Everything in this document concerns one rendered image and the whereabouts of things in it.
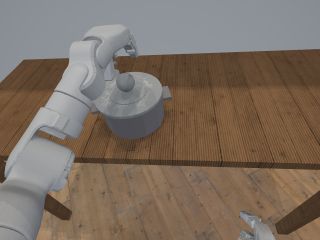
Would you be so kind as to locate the left robot upper arm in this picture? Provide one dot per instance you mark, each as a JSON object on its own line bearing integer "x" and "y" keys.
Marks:
{"x": 43, "y": 166}

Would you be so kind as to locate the robot left hand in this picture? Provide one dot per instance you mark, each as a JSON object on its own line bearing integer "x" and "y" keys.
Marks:
{"x": 119, "y": 37}

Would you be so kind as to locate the robot right hand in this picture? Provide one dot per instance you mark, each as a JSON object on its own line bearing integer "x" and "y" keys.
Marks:
{"x": 261, "y": 230}

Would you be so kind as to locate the pot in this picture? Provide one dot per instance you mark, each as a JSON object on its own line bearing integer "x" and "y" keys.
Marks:
{"x": 140, "y": 126}

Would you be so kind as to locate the lid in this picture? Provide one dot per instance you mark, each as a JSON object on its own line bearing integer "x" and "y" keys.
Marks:
{"x": 117, "y": 104}

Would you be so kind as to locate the table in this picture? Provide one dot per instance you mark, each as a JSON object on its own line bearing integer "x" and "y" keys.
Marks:
{"x": 252, "y": 109}

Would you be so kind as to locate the robot left forearm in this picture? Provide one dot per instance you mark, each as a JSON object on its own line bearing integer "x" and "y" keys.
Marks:
{"x": 81, "y": 84}

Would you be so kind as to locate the knob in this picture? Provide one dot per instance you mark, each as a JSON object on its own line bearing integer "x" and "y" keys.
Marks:
{"x": 125, "y": 82}

